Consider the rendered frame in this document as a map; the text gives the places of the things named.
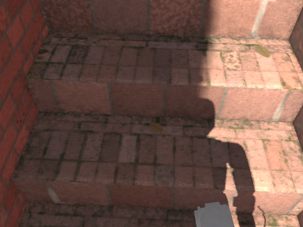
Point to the robot right thigh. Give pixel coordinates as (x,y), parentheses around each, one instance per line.
(213,214)

